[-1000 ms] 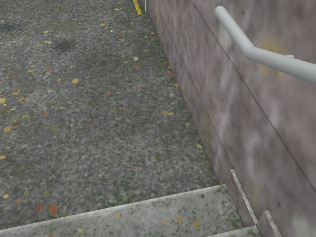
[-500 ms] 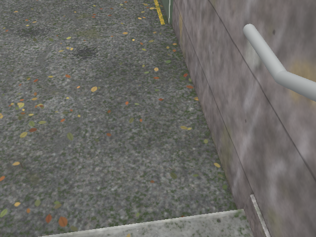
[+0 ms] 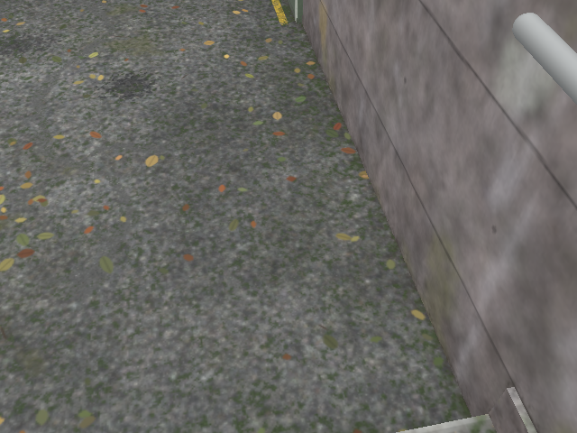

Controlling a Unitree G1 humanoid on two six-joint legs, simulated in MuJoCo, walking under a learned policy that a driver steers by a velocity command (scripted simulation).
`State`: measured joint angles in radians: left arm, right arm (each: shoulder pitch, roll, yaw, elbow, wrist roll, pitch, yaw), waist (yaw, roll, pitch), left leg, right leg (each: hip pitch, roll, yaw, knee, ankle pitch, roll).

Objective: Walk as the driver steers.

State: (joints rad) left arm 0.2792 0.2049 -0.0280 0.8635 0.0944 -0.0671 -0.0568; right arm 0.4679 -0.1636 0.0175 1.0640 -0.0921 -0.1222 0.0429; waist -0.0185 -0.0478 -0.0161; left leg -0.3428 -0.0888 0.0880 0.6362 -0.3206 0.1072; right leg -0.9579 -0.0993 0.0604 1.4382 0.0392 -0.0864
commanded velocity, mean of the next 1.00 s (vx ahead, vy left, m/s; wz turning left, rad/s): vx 0.50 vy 0.00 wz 0.00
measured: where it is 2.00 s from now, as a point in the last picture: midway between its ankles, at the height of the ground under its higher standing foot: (261, 284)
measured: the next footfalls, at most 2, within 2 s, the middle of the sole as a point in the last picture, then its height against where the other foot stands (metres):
right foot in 0.42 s outside the picture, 0.15 m lower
left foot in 0.88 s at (240, 399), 0.15 m lower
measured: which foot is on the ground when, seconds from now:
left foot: down 0.00-0.42, up 0.44-0.86, down 0.88-1.00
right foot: up 0.00-0.40, down 0.42-0.90, up 0.92-1.00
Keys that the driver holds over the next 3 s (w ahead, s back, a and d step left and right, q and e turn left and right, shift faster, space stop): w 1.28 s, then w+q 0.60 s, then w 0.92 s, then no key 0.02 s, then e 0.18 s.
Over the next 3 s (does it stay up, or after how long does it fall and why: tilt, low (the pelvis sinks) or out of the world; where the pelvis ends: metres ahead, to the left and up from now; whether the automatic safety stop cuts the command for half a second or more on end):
stays up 1.70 0.35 -0.29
